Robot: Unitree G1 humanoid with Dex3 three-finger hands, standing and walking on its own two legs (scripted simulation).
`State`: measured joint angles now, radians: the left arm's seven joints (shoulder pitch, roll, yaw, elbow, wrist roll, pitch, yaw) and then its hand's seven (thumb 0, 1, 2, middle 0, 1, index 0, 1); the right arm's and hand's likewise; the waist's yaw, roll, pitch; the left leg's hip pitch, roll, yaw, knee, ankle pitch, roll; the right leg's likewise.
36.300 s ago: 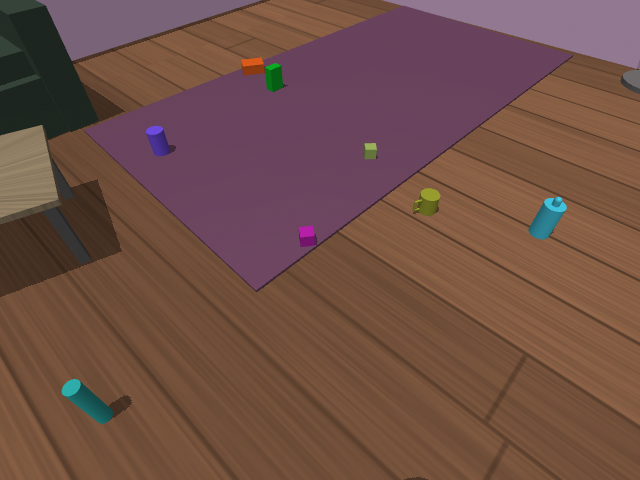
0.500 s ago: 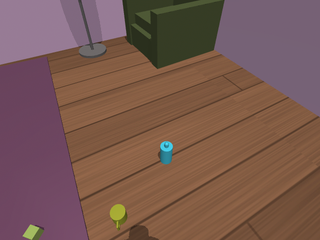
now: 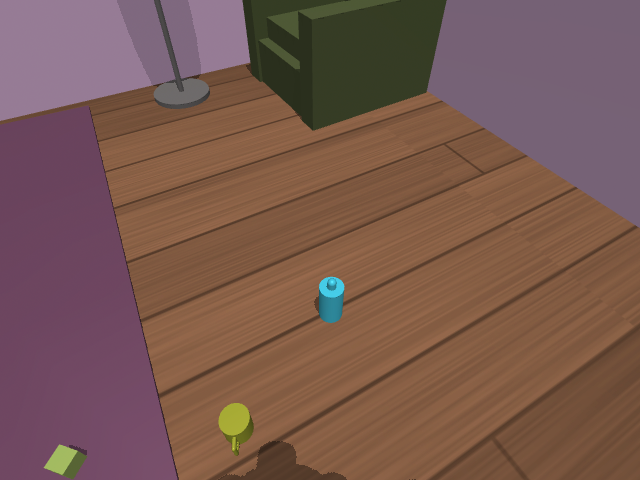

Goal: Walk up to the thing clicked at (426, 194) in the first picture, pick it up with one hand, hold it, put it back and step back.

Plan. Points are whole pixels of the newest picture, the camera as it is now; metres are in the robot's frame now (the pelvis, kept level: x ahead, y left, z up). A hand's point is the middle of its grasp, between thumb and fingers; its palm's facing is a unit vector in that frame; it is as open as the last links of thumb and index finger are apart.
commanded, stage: rise first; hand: left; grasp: from above
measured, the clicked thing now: (236, 430) +0.42 +0.24 -0.73
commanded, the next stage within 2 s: none
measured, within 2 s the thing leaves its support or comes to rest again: neither
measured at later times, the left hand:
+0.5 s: hand out of the picture +0.14 +0.26 -0.21, palm faces -0.10 -0.91 -0.41, open 13.6 cm
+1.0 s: hand out of the picture +0.13 +0.27 -0.25, palm faces -0.20 -0.85 -0.49, open 14.0 cm
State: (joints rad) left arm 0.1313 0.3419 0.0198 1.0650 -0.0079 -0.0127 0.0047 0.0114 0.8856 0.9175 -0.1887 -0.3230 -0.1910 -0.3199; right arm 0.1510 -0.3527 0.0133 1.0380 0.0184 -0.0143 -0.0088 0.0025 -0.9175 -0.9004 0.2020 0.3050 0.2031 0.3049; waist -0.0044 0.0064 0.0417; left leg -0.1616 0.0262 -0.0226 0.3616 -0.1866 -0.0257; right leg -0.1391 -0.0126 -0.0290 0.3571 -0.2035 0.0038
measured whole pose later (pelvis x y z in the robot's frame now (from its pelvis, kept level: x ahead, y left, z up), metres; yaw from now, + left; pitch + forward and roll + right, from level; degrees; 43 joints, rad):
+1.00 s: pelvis -0.01 +0.02 -0.11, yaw -2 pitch +20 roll -2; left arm 0.29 0.31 0.12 0.37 0.27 0.24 0.02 0.00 -0.52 0.95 -0.07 -1.10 -0.08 -1.08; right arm 0.20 -0.23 -0.02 0.54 0.00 -0.17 -0.03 0.01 -0.91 -0.90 0.20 0.30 0.20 0.30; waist -0.03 0.01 -0.14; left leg -1.04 0.03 -0.04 1.25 -0.56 -0.01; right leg -0.99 -0.01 -0.02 1.20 -0.56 0.02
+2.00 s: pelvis -0.10 +0.02 -0.40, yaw -6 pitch +33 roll -6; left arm -0.75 0.69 0.13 1.22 1.14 -0.26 0.27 0.00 -0.54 1.05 -0.07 -1.02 -0.07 -1.02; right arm 0.16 -0.28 -0.02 0.76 -0.07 -0.07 0.09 0.00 -0.89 -0.89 0.20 0.30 0.20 0.30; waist -0.13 0.00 -0.11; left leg -2.16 0.01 -0.11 2.23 -0.65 -0.01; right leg -2.09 0.01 -0.04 2.16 -0.65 0.03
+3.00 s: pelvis -0.09 +0.02 -0.44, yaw -9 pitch +34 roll -9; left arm -0.94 0.81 0.11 1.44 1.28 -0.27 0.38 0.00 -0.53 1.01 -0.07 -1.04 -0.08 -1.03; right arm 0.13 -0.27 0.06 0.75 -0.15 -0.04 0.14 0.00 -0.91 -0.90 0.20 0.30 0.20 0.30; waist -0.22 -0.03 -0.04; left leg -2.30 0.01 -0.15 2.39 -0.70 -0.01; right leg -2.22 0.03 -0.07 2.30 -0.69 0.05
